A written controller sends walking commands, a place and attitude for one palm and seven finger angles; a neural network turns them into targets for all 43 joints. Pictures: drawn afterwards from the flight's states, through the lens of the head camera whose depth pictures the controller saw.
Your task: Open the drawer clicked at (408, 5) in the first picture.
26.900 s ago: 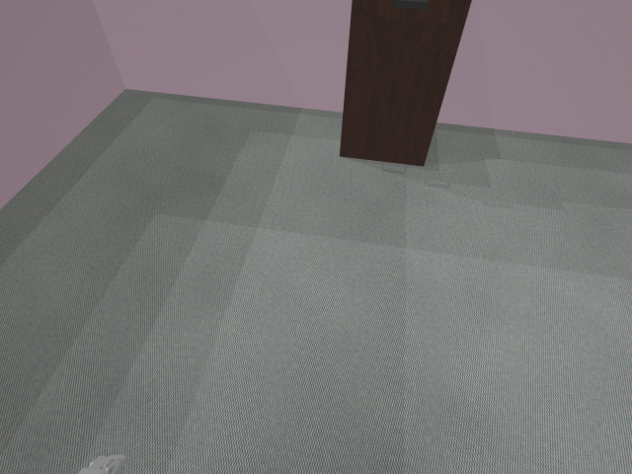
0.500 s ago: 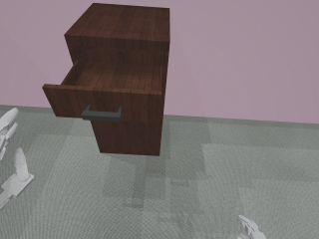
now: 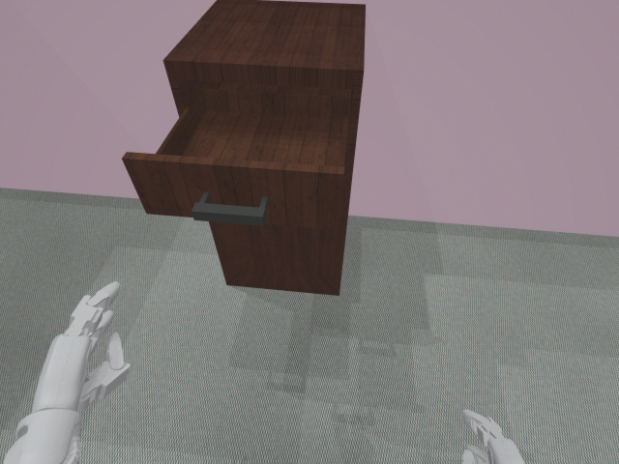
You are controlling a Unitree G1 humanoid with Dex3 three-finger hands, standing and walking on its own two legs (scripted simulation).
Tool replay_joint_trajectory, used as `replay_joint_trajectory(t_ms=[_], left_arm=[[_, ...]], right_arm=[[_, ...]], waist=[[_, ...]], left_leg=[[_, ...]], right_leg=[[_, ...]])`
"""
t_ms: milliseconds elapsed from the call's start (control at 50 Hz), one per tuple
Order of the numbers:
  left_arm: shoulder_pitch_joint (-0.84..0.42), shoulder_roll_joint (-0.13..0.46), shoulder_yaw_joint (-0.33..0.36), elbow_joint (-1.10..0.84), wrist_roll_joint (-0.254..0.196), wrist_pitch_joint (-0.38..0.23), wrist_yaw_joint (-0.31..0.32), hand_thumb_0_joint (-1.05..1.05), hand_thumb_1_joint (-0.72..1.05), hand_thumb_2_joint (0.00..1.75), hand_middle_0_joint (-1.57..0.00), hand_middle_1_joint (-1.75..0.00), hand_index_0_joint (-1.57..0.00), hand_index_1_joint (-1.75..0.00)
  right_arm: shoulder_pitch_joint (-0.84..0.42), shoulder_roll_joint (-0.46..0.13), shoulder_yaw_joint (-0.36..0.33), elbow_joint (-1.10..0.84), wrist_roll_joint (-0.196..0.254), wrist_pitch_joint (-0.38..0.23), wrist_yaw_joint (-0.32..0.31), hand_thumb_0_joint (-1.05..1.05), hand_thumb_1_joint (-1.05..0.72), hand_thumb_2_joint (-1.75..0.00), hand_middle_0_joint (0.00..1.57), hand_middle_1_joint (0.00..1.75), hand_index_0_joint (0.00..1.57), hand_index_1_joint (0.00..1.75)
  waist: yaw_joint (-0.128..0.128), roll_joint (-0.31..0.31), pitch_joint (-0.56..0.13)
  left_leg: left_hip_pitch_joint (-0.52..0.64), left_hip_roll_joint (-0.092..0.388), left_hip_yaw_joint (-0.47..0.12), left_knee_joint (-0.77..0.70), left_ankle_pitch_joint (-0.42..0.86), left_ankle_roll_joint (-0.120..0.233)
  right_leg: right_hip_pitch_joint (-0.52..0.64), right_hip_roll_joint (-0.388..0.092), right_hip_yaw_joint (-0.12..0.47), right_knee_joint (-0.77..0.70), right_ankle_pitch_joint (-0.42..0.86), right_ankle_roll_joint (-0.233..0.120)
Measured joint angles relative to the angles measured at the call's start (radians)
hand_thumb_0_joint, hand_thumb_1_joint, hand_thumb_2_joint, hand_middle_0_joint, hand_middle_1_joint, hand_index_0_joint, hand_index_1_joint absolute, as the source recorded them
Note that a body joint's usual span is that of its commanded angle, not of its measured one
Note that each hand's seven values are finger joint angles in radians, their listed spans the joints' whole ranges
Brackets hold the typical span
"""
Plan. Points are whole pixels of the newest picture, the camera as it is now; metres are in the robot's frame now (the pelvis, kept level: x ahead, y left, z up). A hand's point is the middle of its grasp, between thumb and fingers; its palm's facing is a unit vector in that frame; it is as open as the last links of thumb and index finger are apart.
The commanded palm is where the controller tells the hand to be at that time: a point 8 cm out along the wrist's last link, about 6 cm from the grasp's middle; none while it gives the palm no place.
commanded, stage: let the arm hang, fingers relaxed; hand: left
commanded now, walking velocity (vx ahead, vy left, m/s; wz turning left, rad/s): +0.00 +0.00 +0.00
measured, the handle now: (232, 206) +0.54 +0.17 +0.00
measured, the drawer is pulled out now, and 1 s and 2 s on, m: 0.30 0.30 0.30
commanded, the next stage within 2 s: look to check the result in 1.00 s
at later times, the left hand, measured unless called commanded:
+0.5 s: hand out of the picture -0.06 +0.19 -0.16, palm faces -0.02 -0.97 -0.23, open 7.3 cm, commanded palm none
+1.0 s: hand out of the picture +0.00 +0.16 -0.16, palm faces -0.01 -0.98 -0.19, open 7.3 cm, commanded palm none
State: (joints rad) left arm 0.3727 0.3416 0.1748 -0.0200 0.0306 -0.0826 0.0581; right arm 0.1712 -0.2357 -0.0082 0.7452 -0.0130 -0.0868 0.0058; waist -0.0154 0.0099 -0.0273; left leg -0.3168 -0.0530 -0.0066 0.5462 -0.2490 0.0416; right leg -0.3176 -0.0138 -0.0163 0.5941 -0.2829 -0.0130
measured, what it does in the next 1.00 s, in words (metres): stands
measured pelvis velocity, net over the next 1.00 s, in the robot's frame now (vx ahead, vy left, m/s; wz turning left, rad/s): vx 0.00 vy -0.01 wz -0.03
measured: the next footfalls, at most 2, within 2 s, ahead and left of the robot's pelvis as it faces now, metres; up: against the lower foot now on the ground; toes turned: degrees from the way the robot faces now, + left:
none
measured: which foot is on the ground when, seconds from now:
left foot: down 0.00-1.00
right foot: down 0.00-1.00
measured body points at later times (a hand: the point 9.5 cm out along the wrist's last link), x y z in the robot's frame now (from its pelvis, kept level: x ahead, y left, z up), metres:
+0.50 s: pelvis +0.00 +0.00 +0.01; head +0.02 +0.00 +0.46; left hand -0.06 +0.24 -0.14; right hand -0.04 -0.22 -0.15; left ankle +0.02 +0.10 -0.73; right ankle +0.01 -0.12 -0.73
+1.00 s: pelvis +0.00 -0.01 +0.01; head +0.01 -0.02 +0.46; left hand +0.01 +0.21 -0.15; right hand -0.03 -0.21 -0.15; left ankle +0.02 +0.10 -0.73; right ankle +0.01 -0.12 -0.73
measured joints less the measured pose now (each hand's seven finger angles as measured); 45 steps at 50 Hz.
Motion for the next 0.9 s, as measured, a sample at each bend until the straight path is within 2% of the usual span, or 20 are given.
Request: replay_joint_trajectory(t_ms=[60,100,160,180,280,360,500,800,900], left_arm=[[-0.112,-0.062,-0.066,0.398,0.008,0.103,-0.022,0.00,0.90,0.90,-0.20,-0.30,-0.20,-0.30],[-0.128,-0.098,-0.112,0.595,0.007,0.135,-0.032,0.00,0.91,0.90,-0.19,-0.30,-0.20,-0.29],[-0.111,-0.153,-0.171,0.807,-0.002,0.150,-0.044,0.01,0.91,0.90,-0.19,-0.30,-0.20,-0.29],[-0.104,-0.170,-0.173,0.858,-0.008,0.148,-0.038,0.01,0.92,0.90,-0.20,-0.30,-0.20,-0.29],[-0.070,-0.147,-0.162,1.015,-0.012,0.122,-0.035,-0.01,0.99,0.90,-0.20,-0.30,-0.21,-0.30],[-0.035,-0.139,-0.166,1.100,-0.013,0.113,-0.036,0.00,0.97,0.90,-0.20,-0.30,-0.21,-0.30],[-0.016,-0.152,-0.171,1.174,-0.016,0.108,-0.027,0.00,0.93,0.90,-0.20,-0.30,-0.20,-0.30],[-0.096,-0.219,-0.170,1.146,-0.012,0.088,-0.020,0.00,0.91,0.90,-0.20,-0.30,-0.20,-0.30],[-0.098,-0.213,-0.166,1.144,-0.012,0.084,-0.017,0.01,0.92,0.90,-0.20,-0.30,-0.20,-0.30]], right_arm=[[-0.028,0.007,0.011,0.060,-0.008,0.043,0.002,0.01,-0.91,-0.89,0.20,0.30,0.20,0.30],[-0.029,0.024,0.016,0.088,-0.007,0.064,0.000,0.01,-0.91,-0.89,0.20,0.30,0.20,0.30],[-0.007,0.047,0.020,0.134,-0.006,0.084,-0.006,0.01,-0.91,-0.89,0.20,0.30,0.20,0.30],[0.004,0.052,0.020,0.153,-0.006,0.089,-0.009,0.01,-0.91,-0.89,0.20,0.30,0.20,0.30],[0.066,0.070,0.016,0.256,-0.003,0.109,-0.020,0.01,-0.91,-0.89,0.20,0.30,0.20,0.30],[0.107,0.072,0.008,0.319,0.000,0.114,-0.027,0.01,-0.91,-0.89,0.19,0.30,0.20,0.30],[0.147,0.084,0.005,0.373,0.003,0.109,-0.036,0.01,-0.91,-0.89,0.19,0.30,0.19,0.30],[0.138,0.134,0.002,0.379,-0.002,0.091,-0.035,0.01,-0.91,-0.89,0.19,0.30,0.19,0.30],[0.137,0.133,-0.002,0.379,-0.002,0.087,-0.038,0.01,-0.91,-0.89,0.19,0.30,0.20,0.30]], waist=[[-0.002,0.003,0.020],[-0.010,-0.008,0.044],[-0.014,-0.033,0.076],[-0.012,-0.039,0.085],[0.018,-0.045,0.118],[0.023,-0.030,0.125],[0.015,-0.003,0.118],[0.001,0.007,0.072],[-0.001,0.002,0.071]], left_leg=[[0.000,-0.002,0.004,0.027,-0.014,-0.003],[0.022,0.008,0.007,0.021,-0.016,-0.009],[0.061,0.020,0.010,-0.011,-0.004,-0.014],[0.069,0.024,0.009,-0.024,0.002,-0.015],[0.091,0.038,-0.002,-0.078,0.034,-0.020],[0.103,0.036,-0.001,-0.104,0.048,-0.017],[0.125,0.026,0.008,-0.129,0.058,-0.010],[0.135,0.022,0.015,-0.133,0.057,-0.013],[0.140,0.029,0.015,-0.132,0.053,-0.019]], right_leg=[[0.008,0.001,0.015,0.011,-0.024,0.013],[0.030,0.011,0.018,-0.001,-0.013,0.008],[0.070,0.023,0.023,-0.044,0.006,0.002],[0.083,0.027,0.022,-0.065,0.017,0.002],[0.124,0.041,0.012,-0.158,0.069,-0.004],[0.137,0.039,0.014,-0.189,0.085,-0.001],[0.148,0.028,0.023,-0.193,0.085,0.005],[0.140,0.025,0.030,-0.163,0.068,0.002],[0.146,0.031,0.030,-0.165,0.066,-0.003]])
